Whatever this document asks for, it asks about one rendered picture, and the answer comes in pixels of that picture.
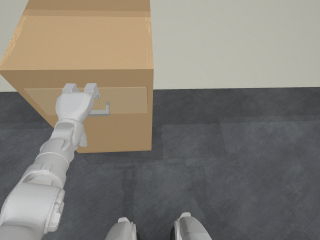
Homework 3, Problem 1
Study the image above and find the cabinet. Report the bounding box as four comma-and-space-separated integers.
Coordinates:
0, 0, 154, 153

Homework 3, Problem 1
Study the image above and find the robot left hand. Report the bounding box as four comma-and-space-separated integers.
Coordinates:
55, 83, 100, 147

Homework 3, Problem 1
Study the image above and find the robot left forearm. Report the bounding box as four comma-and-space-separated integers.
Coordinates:
0, 118, 84, 226

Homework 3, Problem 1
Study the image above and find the robot left shin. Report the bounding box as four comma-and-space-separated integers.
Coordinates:
118, 217, 130, 223

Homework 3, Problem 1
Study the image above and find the robot right thigh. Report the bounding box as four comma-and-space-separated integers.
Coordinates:
174, 216, 212, 240

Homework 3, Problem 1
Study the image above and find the drawer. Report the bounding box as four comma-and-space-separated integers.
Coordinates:
24, 87, 147, 115

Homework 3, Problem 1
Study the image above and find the left robot upper arm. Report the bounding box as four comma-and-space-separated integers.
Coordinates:
0, 182, 65, 240

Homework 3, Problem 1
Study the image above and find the handle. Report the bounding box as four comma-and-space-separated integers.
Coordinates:
88, 101, 110, 117

